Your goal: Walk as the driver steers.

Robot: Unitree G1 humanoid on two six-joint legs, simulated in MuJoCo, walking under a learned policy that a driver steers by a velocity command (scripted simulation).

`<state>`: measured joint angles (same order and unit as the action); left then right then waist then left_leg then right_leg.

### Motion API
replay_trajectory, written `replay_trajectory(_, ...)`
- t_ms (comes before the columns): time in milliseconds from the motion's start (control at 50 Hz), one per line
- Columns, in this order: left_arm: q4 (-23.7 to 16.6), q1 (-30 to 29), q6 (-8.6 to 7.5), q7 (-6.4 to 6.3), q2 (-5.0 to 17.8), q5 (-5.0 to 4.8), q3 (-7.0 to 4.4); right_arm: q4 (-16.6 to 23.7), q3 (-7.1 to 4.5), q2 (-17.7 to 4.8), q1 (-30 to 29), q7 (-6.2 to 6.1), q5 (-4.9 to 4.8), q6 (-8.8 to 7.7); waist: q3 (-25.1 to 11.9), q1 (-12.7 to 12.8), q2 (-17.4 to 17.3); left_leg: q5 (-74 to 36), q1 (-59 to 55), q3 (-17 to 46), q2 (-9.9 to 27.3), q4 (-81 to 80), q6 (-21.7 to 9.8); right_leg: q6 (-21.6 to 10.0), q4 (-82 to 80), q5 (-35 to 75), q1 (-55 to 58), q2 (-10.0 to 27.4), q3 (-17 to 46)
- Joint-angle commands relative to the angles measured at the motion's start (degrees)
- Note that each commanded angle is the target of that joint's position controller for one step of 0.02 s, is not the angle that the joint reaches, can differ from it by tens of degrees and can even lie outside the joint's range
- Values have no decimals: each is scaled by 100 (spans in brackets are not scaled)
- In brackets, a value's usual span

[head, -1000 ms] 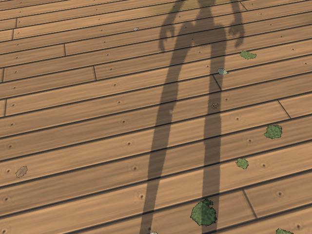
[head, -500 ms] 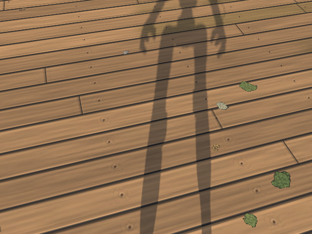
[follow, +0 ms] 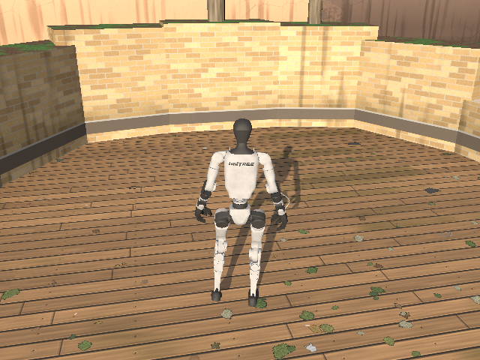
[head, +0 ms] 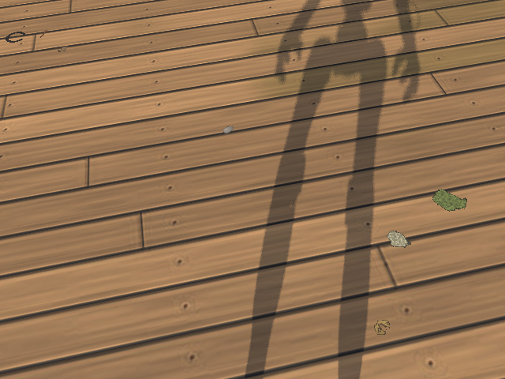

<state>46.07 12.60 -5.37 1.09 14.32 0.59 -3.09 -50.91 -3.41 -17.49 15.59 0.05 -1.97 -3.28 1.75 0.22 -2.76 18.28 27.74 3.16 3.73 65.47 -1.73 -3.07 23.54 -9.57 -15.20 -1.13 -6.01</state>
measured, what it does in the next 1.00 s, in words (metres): walks ahead, turning left: left foot, then right foot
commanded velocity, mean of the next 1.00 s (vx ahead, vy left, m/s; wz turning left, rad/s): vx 0.30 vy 0.00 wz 0.39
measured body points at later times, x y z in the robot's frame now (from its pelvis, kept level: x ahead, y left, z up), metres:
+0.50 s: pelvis +0.26 +0.07 -0.01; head +0.31 +0.09 +0.43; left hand +0.29 +0.37 -0.13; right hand +0.48 -0.16 -0.11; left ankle +0.31 +0.15 -0.74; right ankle +0.18 -0.11 -0.63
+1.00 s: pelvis +0.42 +0.08 -0.01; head +0.45 +0.09 +0.44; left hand +0.46 +0.37 -0.12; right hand +0.65 -0.10 -0.13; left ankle +0.33 +0.17 -0.73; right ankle +0.54 +0.01 -0.74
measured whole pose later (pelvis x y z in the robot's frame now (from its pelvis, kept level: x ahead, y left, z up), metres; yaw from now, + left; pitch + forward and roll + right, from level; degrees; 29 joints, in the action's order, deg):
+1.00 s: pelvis +0.42 +0.08 -0.01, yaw +26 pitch +1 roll +0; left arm 45.9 5.7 -2.1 0.2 12.8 1.2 -1.4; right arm -44.6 -2.6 -15.1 10.2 -1.5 0.2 2.2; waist 1.5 -0.3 -1.1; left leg 27.3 15.6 4.7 -2.0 39.7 1.7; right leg -0.8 29.2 -8.9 -21.7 -0.5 -0.3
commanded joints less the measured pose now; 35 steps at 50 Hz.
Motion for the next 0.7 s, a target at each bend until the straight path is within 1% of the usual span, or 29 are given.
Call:
replay_trajectory(20,-161,-45,-166,-36,626,27,-169,306,-122,-276,145,-27,-6,90,-190,-67,753,-526,828,355,433,-58,79,-759,-1554,771,725,1602,1221)
replay_trajectory(40,-108,-18,-175,-58,676,40,-189,358,-126,-247,41,-33,11,123,-112,-68,681,-728,985,386,430,-209,116,-769,-1604,984,730,1600,1013)
replay_trajectory(80,-9,64,-161,-109,743,58,-216,459,-133,-215,-185,-19,43,134,-7,-29,600,-1245,1258,424,399,-708,177,-751,-1662,1245,857,1563,636)
replay_trajectory(120,41,56,-133,-151,797,51,-224,546,-115,-158,-427,41,60,104,63,26,590,-1827,1211,271,360,-1400,180,-657,-1710,1347,920,1450,227)
replay_trajectory(160,96,130,-101,-190,872,23,-240,684,-71,-74,-823,112,83,83,181,174,532,-2213,1089,-25,314,-2027,147,-587,-1761,1394,987,1415,-87)
replay_trajectory(220,261,460,-2,-224,984,-39,-285,962,-14,17,-1382,213,89,77,371,396,432,-2187,1268,-282,262,-2602,33,-573,-1637,1649,1542,1600,-319)
replay_trajectory(260,343,586,97,-226,1039,-93,-315,1139,-11,1,-1600,285,79,82,421,428,454,-1856,1395,-440,191,-2822,-78,-534,-1394,2077,2007,1736,-429)
replay_trajectory(280,356,571,146,-233,1080,-117,-330,1211,-27,-32,-1623,321,73,86,397,374,499,-1617,1321,-544,115,-2896,-157,-490,-1204,2546,2169,1786,-498)
replay_trajectory(300,338,493,189,-249,1156,-135,-351,1259,-63,-104,-1550,348,69,94,290,262,585,-1351,1064,-697,-32,-2936,-258,-428,-917,3409,2266,1799,-587)
replay_trajectory(320,312,426,232,-273,1249,-156,-378,1274,-118,-206,-1383,360,65,111,100,118,711,-1048,700,-875,-226,-2901,-369,-366,-520,4401,2346,1800,-650)
replay_trajectory(340,286,349,282,-298,1327,-170,-399,1224,-202,-350,-993,359,52,130,-153,-136,820,-758,162,-1018,-445,-2864,-500,-301,105,5221,2337,1776,-701)
replay_trajectory(360,257,233,325,-314,1376,-188,-404,1070,-343,-588,-270,330,34,140,-531,-563,792,-826,-824,-1068,-667,-3103,-680,-180,1104,5409,2066,1646,-786)
replay_trajectory(380,200,184,308,-331,1315,-168,-366,826,-548,-973,688,230,36,172,-1009,-1040,505,-1093,-2466,-624,-637,-3479,-929,58,2583,4353,1058,1400,-824)
replay_trajectory(400,-91,546,193,-272,552,64,-152,787,-683,-1641,814,112,55,196,-1357,-551,-995,-1334,-4357,2062,819,-3657,-1765,482,4743,-446,-1434,416,-687)
replay_trajectory(420,-202,467,-53,-189,572,-37,-73,1049,-580,-1530,698,146,147,105,-2277,-508,-813,-1654,-5056,4408,1678,-4511,-2510,549,5840,-2751,-2425,-282,735)
replay_trajectory(440,-343,-154,-182,-128,934,-251,-170,1089,-459,-1145,487,178,196,36,-1833,-682,-260,-2631,-4725,3505,1508,-4573,-2167,442,5910,-2382,-2813,79,1160)
replay_trajectory(460,-390,-282,-235,-140,895,-258,-149,1120,-407,-929,160,179,155,-17,-1209,-473,5,-3475,-3902,2542,1241,-4450,-1929,379,5479,-1937,-2765,316,1095)
replay_trajectory(480,-300,-257,-218,-198,906,-117,-184,1169,-374,-768,-185,163,91,-16,-817,-233,354,-3832,-3107,1921,957,-4457,-1685,418,5008,-1637,-2531,531,1042)
replay_trajectory(500,-279,-202,-141,-236,1008,-33,-244,1254,-321,-610,-429,125,103,8,-652,-45,301,-4097,-2456,1567,800,-4564,-1569,459,4710,-1442,-2145,651,1024)
replay_trajectory(520,-296,-138,-38,-242,1009,-18,-262,1322,-306,-599,-520,99,164,30,-620,83,204,-4344,-2007,1437,696,-4658,-1524,508,4541,-1318,-1815,663,1024)
replay_trajectory(540,-319,-58,47,-253,899,-1,-247,1339,-326,-662,-539,76,185,35,-637,156,173,-4663,-1769,1313,626,-4687,-1534,591,4297,-1232,-1687,627,973)
replay_trajectory(580,-343,-33,149,-283,722,19,-196,1322,-371,-822,-477,7,195,56,-715,199,72,-5106,-1528,984,475,-4661,-1482,723,3697,-865,-1610,492,868)
replay_trajectory(600,-363,-107,176,-291,669,17,-170,1308,-369,-827,-450,-35,176,86,-765,172,-7,-5146,-1516,859,408,-4620,-1414,769,3340,-626,-1613,445,832)
replay_trajectory(640,-407,-352,196,-267,595,10,-120,1277,-335,-756,-418,-112,124,177,-890,54,-166,-4844,-1521,653,249,-4524,-1196,804,2613,59,-1444,388,808)
replay_trajectory(660,-434,-498,196,-243,583,-9,-104,1257,-318,-727,-385,-141,123,218,-927,-26,-236,-4634,-1537,624,213,-4499,-1105,803,2290,392,-1335,355,806)
replay_trajectory(700,-488,-767,188,-185,609,-40,-91,1197,-283,-692,-300,-175,157,273,-912,-175,-293,-4183,-1628,715,262,-4455,-1010,779,1785,785,-1192,312,829)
